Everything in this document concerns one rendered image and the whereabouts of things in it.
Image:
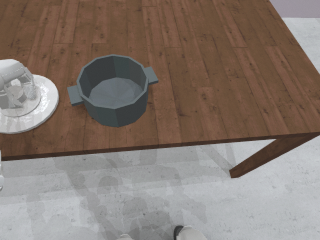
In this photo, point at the pot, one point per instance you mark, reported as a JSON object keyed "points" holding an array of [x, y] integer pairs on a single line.
{"points": [[114, 89]]}

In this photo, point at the table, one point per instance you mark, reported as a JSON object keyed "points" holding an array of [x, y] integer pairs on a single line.
{"points": [[228, 71]]}

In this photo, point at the robot left hand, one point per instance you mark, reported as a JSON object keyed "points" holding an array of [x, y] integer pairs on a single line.
{"points": [[10, 70]]}

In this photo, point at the robot left shin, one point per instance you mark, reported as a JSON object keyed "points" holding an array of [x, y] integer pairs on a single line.
{"points": [[125, 236]]}

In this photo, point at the robot right thigh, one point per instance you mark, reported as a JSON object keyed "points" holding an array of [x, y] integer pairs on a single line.
{"points": [[190, 234]]}

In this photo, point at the knob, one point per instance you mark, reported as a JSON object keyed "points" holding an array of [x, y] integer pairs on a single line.
{"points": [[18, 93]]}

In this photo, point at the lid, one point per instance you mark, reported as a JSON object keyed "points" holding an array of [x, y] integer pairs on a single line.
{"points": [[34, 111]]}

